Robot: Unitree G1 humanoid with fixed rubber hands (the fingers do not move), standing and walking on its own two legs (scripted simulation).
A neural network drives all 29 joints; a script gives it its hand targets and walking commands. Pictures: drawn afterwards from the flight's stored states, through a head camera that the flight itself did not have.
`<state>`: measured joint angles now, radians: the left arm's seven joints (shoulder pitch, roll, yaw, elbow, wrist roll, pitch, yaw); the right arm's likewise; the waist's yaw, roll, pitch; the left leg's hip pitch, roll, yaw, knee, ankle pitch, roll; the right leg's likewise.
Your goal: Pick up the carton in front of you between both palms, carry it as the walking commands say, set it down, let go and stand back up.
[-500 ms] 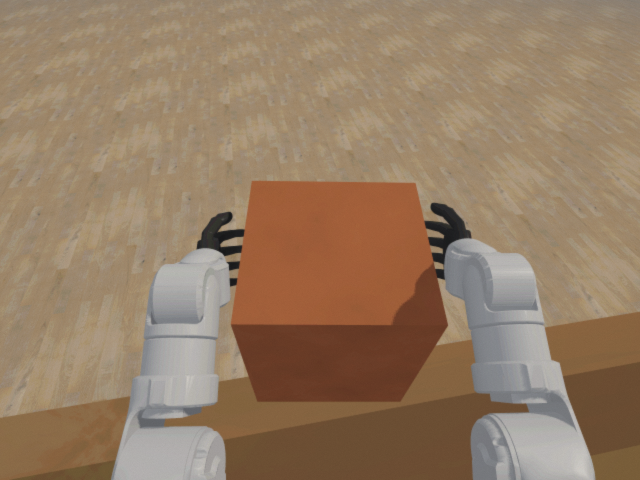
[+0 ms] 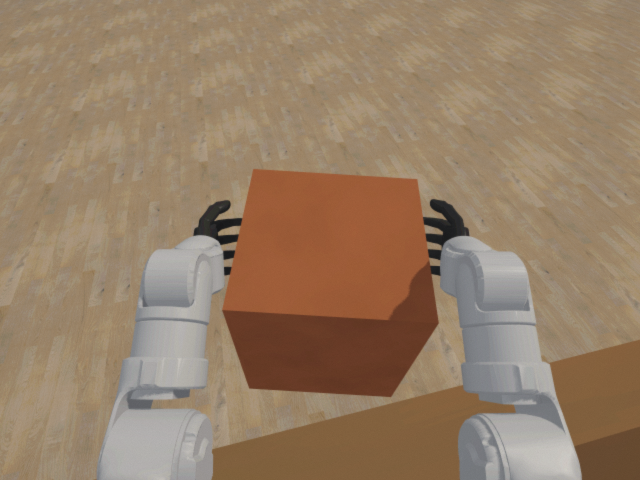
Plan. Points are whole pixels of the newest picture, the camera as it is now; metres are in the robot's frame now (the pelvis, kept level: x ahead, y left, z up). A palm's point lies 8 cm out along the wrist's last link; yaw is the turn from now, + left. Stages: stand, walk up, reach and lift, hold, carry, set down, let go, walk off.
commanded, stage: carry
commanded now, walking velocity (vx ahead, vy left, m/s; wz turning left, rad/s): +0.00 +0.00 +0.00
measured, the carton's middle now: (327, 291) +0.35 -0.01 +0.04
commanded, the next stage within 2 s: none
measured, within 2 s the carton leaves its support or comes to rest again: neither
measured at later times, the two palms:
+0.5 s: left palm (252, 203) +0.68 +0.12 -0.08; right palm (385, 188) +0.71 -0.17 -0.08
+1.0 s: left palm (269, 173) +1.09 +0.12 -0.30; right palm (360, 167) +1.08 -0.18 -0.29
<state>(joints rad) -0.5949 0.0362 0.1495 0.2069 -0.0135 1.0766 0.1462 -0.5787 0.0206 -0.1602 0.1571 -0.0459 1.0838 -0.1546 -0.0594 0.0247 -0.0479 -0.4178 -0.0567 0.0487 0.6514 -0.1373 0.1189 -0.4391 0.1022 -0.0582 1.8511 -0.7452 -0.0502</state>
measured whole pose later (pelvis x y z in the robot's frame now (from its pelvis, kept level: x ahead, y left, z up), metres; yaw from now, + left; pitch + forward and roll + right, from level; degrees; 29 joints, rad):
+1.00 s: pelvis +0.72 -0.03 -0.36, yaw +0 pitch +5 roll -2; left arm -0.60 0.01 0.15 0.11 -0.02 1.05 0.18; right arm -0.57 0.03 -0.21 0.06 -0.04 1.05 -0.15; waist 0.00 0.00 0.10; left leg -0.49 -0.07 0.07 0.53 -0.11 0.13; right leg -0.68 0.05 0.02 1.62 -0.61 -0.02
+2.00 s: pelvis +1.06 -0.05 -0.34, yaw +2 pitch +5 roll +2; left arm -0.48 -0.07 0.19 -0.02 0.08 1.25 0.15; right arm -0.50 0.04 -0.18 0.03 -0.05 1.24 -0.12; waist 0.01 -0.05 -0.08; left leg -0.53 0.01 0.12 0.64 -0.32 -0.01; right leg -0.13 -0.04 -0.07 0.39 -0.35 -0.01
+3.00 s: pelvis +1.62 -0.04 -0.35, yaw +1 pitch +4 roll +0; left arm -0.16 -0.13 0.08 -0.35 0.12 1.21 0.11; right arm -0.15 0.13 -0.10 -0.38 -0.12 1.24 -0.11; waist 0.01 0.00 -0.13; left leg -0.51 0.08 0.18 0.46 -0.06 0.01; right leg 0.02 -0.04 -0.19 0.29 -0.36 0.02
